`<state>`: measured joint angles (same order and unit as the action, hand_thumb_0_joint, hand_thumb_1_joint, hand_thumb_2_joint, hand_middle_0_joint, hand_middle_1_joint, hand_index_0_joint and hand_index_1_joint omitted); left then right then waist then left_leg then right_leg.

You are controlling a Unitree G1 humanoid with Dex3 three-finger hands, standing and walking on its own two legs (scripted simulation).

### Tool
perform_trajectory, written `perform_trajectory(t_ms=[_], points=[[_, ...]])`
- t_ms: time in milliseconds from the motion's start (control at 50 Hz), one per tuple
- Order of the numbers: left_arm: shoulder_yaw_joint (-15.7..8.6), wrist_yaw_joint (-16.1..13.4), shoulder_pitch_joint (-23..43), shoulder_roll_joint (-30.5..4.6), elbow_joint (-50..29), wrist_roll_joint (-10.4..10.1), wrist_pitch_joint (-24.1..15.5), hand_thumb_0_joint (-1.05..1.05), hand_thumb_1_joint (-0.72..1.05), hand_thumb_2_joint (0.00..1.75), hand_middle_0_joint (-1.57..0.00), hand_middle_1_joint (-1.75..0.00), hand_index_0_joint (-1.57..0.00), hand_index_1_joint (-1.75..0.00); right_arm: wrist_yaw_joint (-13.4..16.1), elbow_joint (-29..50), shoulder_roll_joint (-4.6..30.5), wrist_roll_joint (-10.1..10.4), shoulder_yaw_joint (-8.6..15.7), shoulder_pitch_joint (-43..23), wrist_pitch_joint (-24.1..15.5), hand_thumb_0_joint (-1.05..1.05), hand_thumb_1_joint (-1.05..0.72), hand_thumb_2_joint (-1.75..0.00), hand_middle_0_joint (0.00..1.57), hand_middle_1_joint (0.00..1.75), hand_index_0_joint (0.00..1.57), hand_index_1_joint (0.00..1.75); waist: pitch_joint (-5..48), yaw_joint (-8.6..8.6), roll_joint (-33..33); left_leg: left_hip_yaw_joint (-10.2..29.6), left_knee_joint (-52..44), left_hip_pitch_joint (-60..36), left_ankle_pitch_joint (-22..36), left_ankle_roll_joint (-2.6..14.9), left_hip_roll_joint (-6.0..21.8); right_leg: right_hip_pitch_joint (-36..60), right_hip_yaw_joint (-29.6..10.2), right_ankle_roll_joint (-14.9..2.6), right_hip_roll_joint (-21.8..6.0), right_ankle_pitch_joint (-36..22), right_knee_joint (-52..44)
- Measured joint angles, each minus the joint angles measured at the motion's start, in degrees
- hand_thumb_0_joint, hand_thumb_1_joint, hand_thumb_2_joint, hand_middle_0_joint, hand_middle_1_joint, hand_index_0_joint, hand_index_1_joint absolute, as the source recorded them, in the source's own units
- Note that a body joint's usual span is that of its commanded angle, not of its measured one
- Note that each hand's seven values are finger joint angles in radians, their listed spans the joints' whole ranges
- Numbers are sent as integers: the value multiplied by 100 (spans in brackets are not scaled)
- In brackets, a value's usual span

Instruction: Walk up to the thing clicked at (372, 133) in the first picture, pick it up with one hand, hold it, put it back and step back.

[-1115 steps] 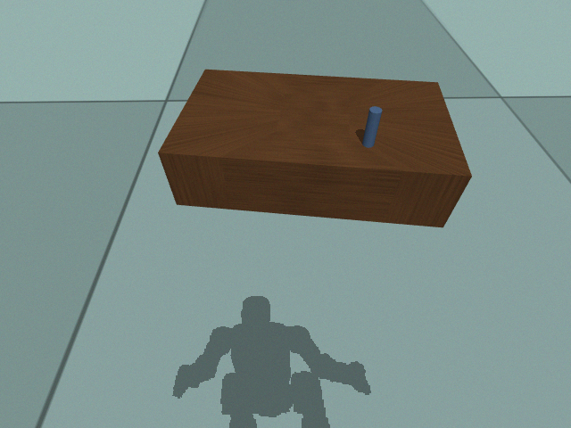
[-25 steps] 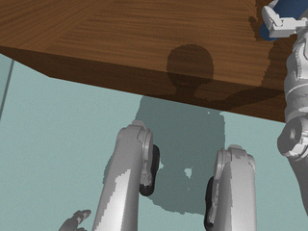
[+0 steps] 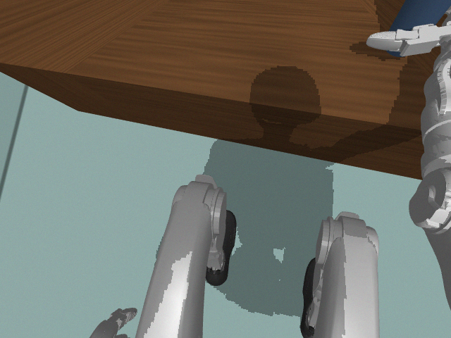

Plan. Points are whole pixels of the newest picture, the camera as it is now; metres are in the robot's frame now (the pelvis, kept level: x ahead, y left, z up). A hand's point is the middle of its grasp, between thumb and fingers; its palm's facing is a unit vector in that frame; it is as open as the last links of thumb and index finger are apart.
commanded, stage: withdraw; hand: right
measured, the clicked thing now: (427, 2) +0.60 -0.14 +0.02
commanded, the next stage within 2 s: rise in 0.32 s
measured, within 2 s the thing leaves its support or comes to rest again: neither
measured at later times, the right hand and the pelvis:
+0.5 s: hand out of the picture +0.61 -0.23 +0.13, palm faces +0.12 +0.98 -0.15, open 16.9 cm; pelvis +0.01 +0.00 +0.08, yaw +0 degrees
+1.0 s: hand out of the picture +0.52 -0.26 +0.20, palm faces +0.18 +0.91 -0.37, open 17.2 cm; pelvis +0.06 +0.01 +0.25, yaw +1 degrees
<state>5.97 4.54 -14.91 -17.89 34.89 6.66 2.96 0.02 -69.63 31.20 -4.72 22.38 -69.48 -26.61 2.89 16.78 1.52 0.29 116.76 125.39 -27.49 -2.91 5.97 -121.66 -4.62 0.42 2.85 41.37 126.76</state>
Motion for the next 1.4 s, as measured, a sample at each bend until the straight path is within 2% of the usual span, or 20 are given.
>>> perform_trajectory(t_ms=[140, 240, 360, 460, 500, 540, 640, 700, 780, 820, 920, 1040, 1160, 1260, 1400], points=[[1, -48, -2, 9, 25, -46, 44, 0, 89, 90, -22, -30, -20, -30, -74, 282, 162, -63, 133, 25, 143, 0, 32, -27, 39, 32, 39, 32, 15, 24, 20, -17, -53, -42, -10, 1, -19, 49, -9, 1, -25, 24, -47], [-31, -132, -31, 36, 8, -163, 108, 0, 89, 90, -21, -30, -20, -30, -222, 576, 388, -27, 316, 66, 466, -1, 35, -23, 29, 24, 28, 24, 81, -35, 45, -23, -267, -263, -30, 5, -44, 294, 12, -1, -70, 43, -288], [-108, -251, -58, 59, 75, -347, 65, 0, 89, 90, -21, -29, -20, -30, -537, 475, 769, 130, 460, 20, 882, -1, 40, -14, 18, 14, 17, 14, 267, -153, 85, -60, -739, -729, -45, 28, -54, 764, 32, -9, -117, 13, -809], [-181, -308, -154, 10, 77, -496, -8, 0, 88, 90, -22, -30, -20, -30, -875, 433, 843, 358, 323, 91, 1064, -1, 43, -10, 12, 8, 12, 9, 418, -297, 52, -73, -1176, -1170, -47, 53, -50, 1210, 68, -12, -138, -43, -1308], [-238, -290, -123, 4, 56, -539, 57, 0, 88, 90, -22, -30, -20, -30, -835, 291, 927, 13, 203, 176, 1240, 0, 44, -8, 11, 7, 10, 7, 411, -342, 34, -88, -1361, -1382, -28, 54, -83, 1428, 73, -10, -180, -55, -1492], [-302, -249, -107, 6, -35, -569, 184, 0, 88, 90, -22, -30, -21, -31, -725, 344, 957, -243, 108, 372, 1574, 0, 45, -8, 9, 6, 9, 7, 388, -396, 25, -93, -1579, -1603, 7, 54, -120, 1659, 92, -10, -225, -83, -1715], [-344, -197, -71, 53, -180, -646, 363, 0, 89, 91, -21, -31, -20, -31, -460, 654, 923, -606, 138, 949, 2028, -1, 48, -7, 7, 6, 8, 6, 339, -532, -24, -118, -2199, -2288, 89, 68, -207, 2372, 128, 7, -334, -172, -2370], [-360, -245, -50, 134, -155, -659, 385, 0, 89, 90, -21, -30, -20, -30, -208, 583, 981, -643, 186, 1094, 2127, -1, 49, -8, 7, 6, 8, 6, 320, -597, -68, -154, -2606, -2783, 131, 90, -248, 2872, 130, 23, -388, -236, -2804], [-389, -345, -58, 178, -5, -665, 347, 0, 90, 90, -21, -30, -20, -30, 35, 237, 1016, -598, 133, 1116, 2198, -1, 47, -9, 7, 6, 7, 6, 345, -678, -77, -230, -3192, -3448, 203, 120, -281, 3505, 103, 47, -436, -350, -3404], [-417, -378, -93, 171, 52, -675, 337, 0, 90, 90, -21, -30, -20, -30, 111, 45, 998, -530, 21, 1188, 2197, -1, 47, -10, 7, 6, 7, 6, 366, -712, -65, -258, -3482, -3784, 239, 130, -295, 3827, 98, 53, -456, -406, -3701], [-492, -453, -239, 149, 90, -729, 360, 0, 90, 90, -21, -29, -20, -30, 189, 176, 639, -319, -174, 1861, 2356, -1, 48, -10, 6, 6, 7, 6, 406, -803, -56, -286, -4209, -4647, 346, 142, -351, 4680, 128, 57, -519, -545, -4449], [-544, -581, -357, 213, 67, -844, 386, 1, 91, 90, -21, -29, -20, -29, 282, 1066, -211, 9, -521, 3274, 2588, 0, 49, -9, 6, 6, 6, 6, 379, -912, -95, -295, -5094, -5780, 502, 149, -407, 5816, 182, 68, -577, -748, -5381], [-509, -832, -323, 353, 89, -901, 300, 1, 91, 90, -21, -29, -20, -29, 563, 1991, -932, 295, -860, 4619, 2719, -1, 48, -9, 7, 6, 7, 6, 324, -1043, -137, -323, -5885, -6912, 630, 167, -433, 6954, 209, 87, -603, -945, -6247], [-499, -1009, -241, 442, 93, -891, 185, 1, 91, 90, -21, -29, -20, -29, 760, 2633, -1292, 476, -1212, 5541, 2814, -1, 47, -10, 7, 6, 7, 7, 287, -1219, -100, -342, -6385, -7716, 693, 174, -425, 7770, 223, 100, -594, -1078, -6830], [-526, -1144, -53, 521, 4, -892, 81, 1, 90, 90, -21, -29, -20, -29, 834, 3765, -1638, 633, -1763, 6875, 3077, 0, 46, -11, 7, 6, 7, 7, 271, -1447, 15, -335, -6837, -8574, 725, 179, -397, 8683, 260, 116, -563, -1212, -7433]])
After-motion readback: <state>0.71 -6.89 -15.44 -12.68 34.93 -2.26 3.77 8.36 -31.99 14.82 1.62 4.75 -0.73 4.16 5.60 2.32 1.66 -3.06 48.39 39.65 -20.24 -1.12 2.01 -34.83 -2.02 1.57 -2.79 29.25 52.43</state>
